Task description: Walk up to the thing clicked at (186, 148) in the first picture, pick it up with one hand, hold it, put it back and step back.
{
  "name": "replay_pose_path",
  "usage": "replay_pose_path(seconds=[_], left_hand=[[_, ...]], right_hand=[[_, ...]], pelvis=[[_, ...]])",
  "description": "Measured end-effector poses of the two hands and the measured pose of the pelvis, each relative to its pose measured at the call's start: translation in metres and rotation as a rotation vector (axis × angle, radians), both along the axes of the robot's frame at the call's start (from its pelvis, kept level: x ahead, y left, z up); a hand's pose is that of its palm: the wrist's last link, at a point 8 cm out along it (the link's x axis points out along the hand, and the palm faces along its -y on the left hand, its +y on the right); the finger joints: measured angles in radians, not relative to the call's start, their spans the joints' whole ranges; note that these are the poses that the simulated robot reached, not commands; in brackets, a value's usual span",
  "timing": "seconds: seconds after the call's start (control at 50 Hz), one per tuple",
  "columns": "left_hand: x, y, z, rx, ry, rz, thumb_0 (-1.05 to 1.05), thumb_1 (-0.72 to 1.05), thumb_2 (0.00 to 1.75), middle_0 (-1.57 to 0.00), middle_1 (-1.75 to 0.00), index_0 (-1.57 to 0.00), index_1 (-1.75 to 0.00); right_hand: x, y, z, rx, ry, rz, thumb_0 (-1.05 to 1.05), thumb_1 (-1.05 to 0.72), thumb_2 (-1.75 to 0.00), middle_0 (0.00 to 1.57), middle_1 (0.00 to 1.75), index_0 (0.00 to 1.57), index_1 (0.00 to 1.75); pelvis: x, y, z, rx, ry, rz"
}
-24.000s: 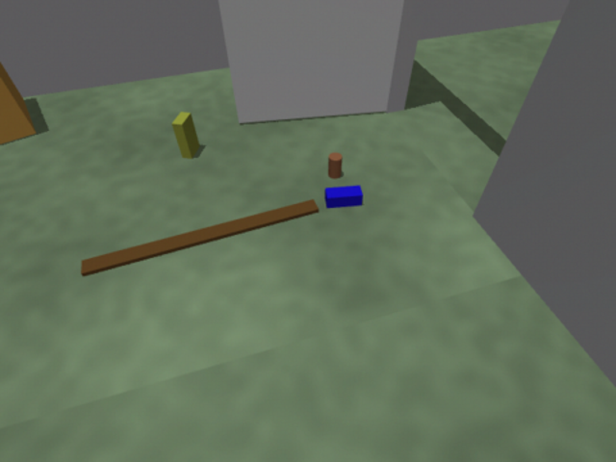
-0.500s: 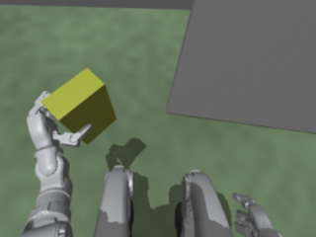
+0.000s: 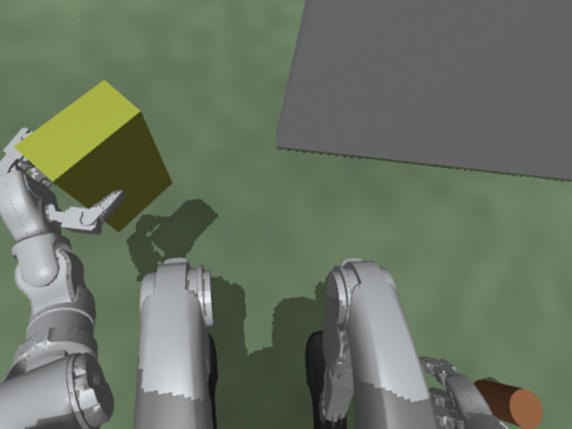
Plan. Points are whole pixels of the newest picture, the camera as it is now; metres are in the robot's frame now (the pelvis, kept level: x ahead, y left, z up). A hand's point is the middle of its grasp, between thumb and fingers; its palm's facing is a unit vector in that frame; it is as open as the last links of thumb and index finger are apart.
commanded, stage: crouch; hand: left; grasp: from the side
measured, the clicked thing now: (112, 169) +0.44 +0.25 -0.05
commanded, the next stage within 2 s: lower in 0.64 s
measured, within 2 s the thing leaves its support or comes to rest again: neither
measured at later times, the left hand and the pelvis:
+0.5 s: hand (92, 195) +0.42 +0.29 -0.11, palm faces +0.39 -0.92 -0.01, open 9.8 cm; pelvis +0.00 +0.00 -0.05, yaw -3 degrees
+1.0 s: hand (106, 204) +0.43 +0.29 -0.17, palm faces +0.39 -0.92 -0.01, open 9.8 cm; pelvis +0.00 +0.01 -0.07, yaw -6 degrees
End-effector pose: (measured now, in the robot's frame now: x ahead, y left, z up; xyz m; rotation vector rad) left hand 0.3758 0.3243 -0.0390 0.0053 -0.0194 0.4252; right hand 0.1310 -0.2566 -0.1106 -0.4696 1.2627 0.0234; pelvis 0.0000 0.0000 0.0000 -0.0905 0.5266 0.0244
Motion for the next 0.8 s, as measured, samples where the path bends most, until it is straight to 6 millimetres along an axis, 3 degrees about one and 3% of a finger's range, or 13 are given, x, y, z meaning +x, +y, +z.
replay_pose_path(seconds=[0.3, 0.8], left_hand=[[0.005, 0.006, -0.050, -0.004, 0.022, -0.013, -0.01, -0.49, 1.05, -0.84, -1.17, -0.84, -1.16], [0.011, 0.012, -0.097, -0.004, 0.032, -0.043, -0.01, -0.48, 1.05, -0.83, -1.18, -0.83, -1.16]], right_hand=[[0.000, -0.008, -0.028, -0.047, 0.022, 0.050, 0.00, -0.91, -0.90, 0.20, 0.30, 0.21, 0.30], [0.007, -0.005, -0.036, -0.100, 0.051, 0.130, 0.00, -0.91, -0.90, 0.20, 0.30, 0.21, 0.30]], pelvis=[[0.000, -0.001, -0.037, -0.019, -0.042, -0.023], [0.003, 0.005, -0.061, -0.064, -0.098, -0.050]])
